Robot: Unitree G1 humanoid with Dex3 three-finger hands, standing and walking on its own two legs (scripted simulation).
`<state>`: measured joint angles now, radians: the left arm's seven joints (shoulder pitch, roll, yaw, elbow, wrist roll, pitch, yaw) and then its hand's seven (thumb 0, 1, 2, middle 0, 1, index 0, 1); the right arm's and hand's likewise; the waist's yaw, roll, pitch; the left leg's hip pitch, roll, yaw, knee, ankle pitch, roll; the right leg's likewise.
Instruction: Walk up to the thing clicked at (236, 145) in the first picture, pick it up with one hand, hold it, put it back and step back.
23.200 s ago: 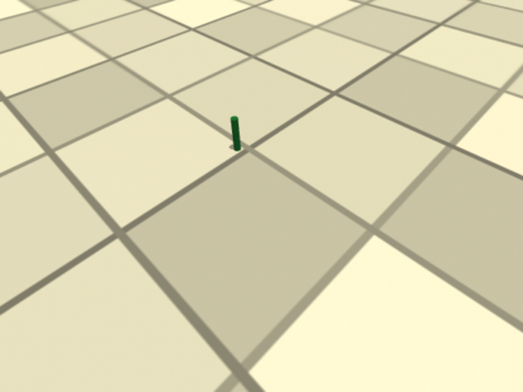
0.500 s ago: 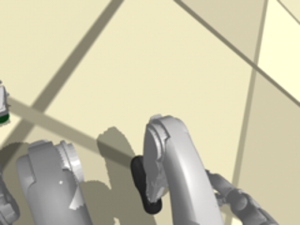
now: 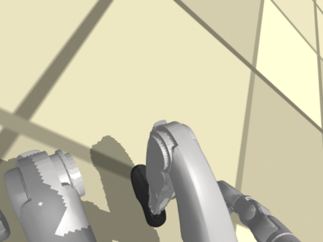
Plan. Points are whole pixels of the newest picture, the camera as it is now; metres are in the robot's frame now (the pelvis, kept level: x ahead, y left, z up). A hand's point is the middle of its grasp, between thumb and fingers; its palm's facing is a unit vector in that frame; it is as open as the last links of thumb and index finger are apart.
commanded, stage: lower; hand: left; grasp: from the side
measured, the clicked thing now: out of the picture +0.43 +0.29 -0.16
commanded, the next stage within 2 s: loosen in 0.18 s
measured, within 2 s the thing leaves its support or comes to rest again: rests again in 0.30 s
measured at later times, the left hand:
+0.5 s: hand out of the picture +0.44 +0.27 -0.16, palm faces +0.30 -0.95 +0.02, open 5.5 cm
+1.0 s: hand out of the picture +0.44 +0.27 -0.16, palm faces +0.30 -0.95 +0.03, open 13.5 cm
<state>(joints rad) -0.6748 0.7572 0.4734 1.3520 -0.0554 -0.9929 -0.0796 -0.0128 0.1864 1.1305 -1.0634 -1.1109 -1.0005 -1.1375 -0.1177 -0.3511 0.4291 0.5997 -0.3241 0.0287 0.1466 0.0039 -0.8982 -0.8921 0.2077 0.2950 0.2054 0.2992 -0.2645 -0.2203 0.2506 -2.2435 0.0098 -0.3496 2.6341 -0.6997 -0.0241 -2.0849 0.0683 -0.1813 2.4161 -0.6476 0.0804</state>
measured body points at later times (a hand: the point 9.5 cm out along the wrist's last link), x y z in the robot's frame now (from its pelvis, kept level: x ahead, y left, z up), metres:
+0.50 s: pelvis +0.00 +0.00 +0.00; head +0.23 +0.18 +0.34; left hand +0.42 +0.32 -0.16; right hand +0.16 -0.25 -0.04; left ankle +0.08 +0.13 -0.25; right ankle +0.13 -0.13 -0.25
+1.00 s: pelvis +0.00 +0.00 +0.00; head +0.23 +0.19 +0.34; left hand +0.42 +0.32 -0.16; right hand +0.16 -0.24 -0.04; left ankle +0.08 +0.13 -0.25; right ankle +0.13 -0.13 -0.25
